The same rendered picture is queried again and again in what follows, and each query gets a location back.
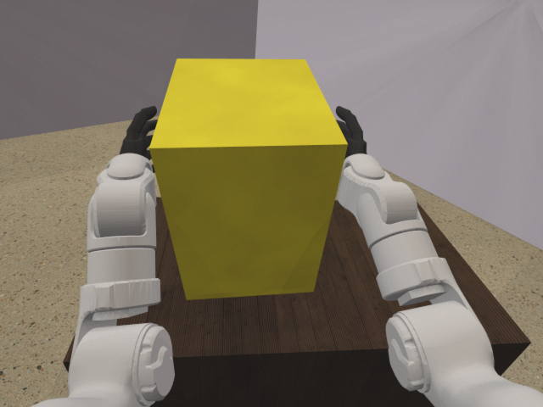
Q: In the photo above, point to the robot left upper arm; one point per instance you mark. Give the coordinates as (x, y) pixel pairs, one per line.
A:
(120, 366)

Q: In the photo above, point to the robot right upper arm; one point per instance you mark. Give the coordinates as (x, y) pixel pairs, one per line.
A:
(440, 351)

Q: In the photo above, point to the right robot forearm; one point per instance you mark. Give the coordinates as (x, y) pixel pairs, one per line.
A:
(409, 269)

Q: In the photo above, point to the right robot hand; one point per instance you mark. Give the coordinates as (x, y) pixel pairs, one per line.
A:
(352, 132)

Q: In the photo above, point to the carton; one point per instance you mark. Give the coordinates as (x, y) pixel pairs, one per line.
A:
(248, 158)

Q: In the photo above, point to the left robot hand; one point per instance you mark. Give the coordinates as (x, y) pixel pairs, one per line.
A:
(136, 140)

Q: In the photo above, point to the left robot forearm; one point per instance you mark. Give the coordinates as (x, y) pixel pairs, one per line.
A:
(121, 238)

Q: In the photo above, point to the pedestal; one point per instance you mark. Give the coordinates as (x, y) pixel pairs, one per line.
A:
(326, 348)

